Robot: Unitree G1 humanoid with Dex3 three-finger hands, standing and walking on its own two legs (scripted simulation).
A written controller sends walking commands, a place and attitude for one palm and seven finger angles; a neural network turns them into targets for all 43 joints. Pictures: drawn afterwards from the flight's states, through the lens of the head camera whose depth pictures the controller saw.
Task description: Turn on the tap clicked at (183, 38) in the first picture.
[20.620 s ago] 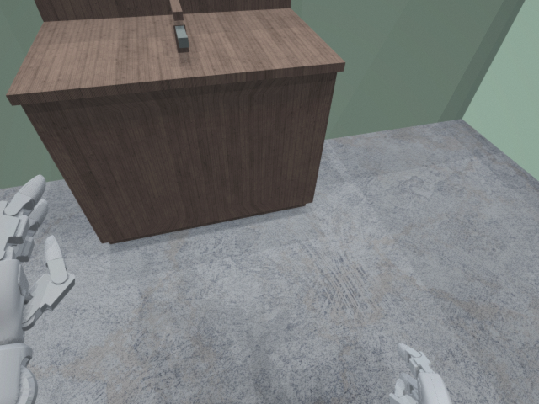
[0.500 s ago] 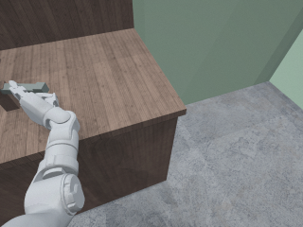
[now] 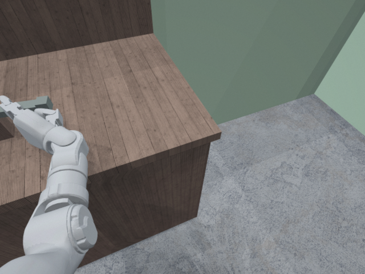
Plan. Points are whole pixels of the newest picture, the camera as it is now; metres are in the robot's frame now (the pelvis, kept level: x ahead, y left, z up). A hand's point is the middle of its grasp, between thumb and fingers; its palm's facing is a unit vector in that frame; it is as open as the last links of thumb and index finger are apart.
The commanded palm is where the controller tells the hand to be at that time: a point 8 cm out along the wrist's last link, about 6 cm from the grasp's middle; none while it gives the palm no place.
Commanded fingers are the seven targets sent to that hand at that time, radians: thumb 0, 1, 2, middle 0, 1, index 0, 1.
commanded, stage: lift the hand up off the lever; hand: left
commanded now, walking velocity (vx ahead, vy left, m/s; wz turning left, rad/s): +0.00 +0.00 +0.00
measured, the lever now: (44, 104) +0.47 +0.31 +0.12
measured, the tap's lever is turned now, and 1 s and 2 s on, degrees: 81 81 81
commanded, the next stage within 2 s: none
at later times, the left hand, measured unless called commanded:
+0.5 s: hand (52, 112) +0.43 +0.28 +0.13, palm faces +0.85 -0.52 -0.07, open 7.8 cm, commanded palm +0.38 +0.29 +0.14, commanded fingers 0.00 0.90 0.90 -0.15 -0.15 -0.15 -0.15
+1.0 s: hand (52, 103) +0.42 +0.26 +0.16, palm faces +0.85 -0.52 -0.07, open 7.8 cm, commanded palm +0.36 +0.28 +0.16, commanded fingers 0.00 0.90 0.90 -0.15 -0.15 -0.15 -0.15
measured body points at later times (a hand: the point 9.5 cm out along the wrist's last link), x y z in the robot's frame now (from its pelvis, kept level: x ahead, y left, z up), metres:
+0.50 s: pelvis +0.01 +0.01 +0.01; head +0.04 +0.01 +0.46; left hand +0.38 +0.30 +0.14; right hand +0.13 -0.24 -0.12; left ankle +0.00 +0.13 -0.72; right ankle +0.01 -0.10 -0.72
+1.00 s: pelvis +0.01 -0.01 +0.01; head +0.02 -0.03 +0.46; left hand +0.37 +0.28 +0.17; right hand +0.13 -0.26 -0.12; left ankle +0.00 +0.13 -0.72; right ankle +0.01 -0.10 -0.72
